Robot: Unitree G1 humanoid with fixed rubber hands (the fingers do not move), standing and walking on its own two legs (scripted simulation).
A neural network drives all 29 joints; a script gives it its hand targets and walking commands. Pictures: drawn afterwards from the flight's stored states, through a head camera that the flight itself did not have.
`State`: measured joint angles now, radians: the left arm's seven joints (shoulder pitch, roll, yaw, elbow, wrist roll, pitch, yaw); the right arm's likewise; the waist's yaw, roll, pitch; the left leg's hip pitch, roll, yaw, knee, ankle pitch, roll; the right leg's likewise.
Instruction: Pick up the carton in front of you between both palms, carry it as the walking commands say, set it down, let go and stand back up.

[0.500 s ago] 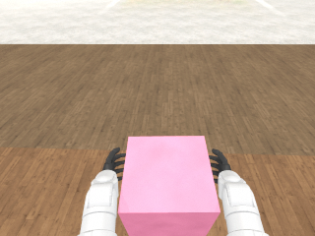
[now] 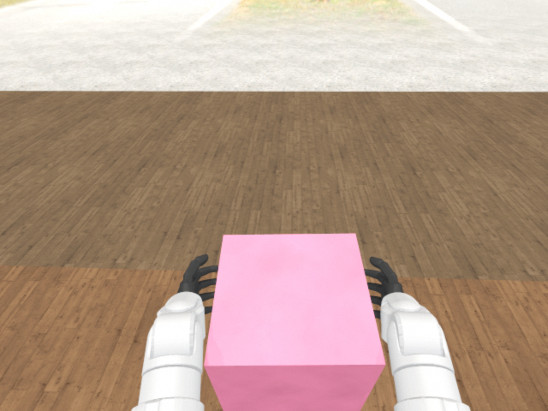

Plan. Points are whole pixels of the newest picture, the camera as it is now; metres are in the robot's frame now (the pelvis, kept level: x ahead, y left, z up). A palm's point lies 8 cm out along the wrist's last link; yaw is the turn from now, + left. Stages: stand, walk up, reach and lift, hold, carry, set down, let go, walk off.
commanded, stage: hold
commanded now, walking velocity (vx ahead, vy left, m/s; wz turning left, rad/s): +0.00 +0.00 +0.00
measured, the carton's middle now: (290, 330) +0.29 +0.00 -0.02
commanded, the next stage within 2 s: carry in 0.30 s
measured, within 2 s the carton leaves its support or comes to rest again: neither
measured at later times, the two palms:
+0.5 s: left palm (184, 285) +0.31 +0.16 +0.06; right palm (380, 282) +0.31 -0.14 +0.06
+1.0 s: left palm (181, 194) +0.52 +0.21 +0.08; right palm (332, 188) +0.53 -0.09 +0.08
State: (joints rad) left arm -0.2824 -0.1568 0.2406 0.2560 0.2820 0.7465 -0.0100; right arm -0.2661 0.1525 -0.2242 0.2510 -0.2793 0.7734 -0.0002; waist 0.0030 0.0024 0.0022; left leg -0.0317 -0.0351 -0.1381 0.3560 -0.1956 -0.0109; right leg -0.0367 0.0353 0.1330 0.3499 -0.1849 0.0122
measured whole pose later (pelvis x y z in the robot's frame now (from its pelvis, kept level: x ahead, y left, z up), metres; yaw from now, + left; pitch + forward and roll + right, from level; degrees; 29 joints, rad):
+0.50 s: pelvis +0.02 +0.01 -0.01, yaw +1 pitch +1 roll +0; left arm -0.25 -0.15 0.18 0.08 0.21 0.84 0.04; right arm -0.25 0.13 -0.18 0.10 -0.19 0.86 -0.03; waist -0.01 -0.03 -0.13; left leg -0.25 0.00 0.00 0.54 -0.31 -0.01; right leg -0.26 -0.03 0.05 0.56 -0.33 0.02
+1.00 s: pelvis +0.25 +0.04 -0.02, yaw +0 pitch +4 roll +1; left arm -0.19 -0.13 0.14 -0.39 0.10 1.22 0.10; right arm -0.20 0.14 -0.10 -0.34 -0.10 1.22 -0.10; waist 0.03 -0.05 -0.12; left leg -0.44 0.03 0.24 0.57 -0.18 0.06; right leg -0.14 -0.12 -0.12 0.68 -0.49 0.04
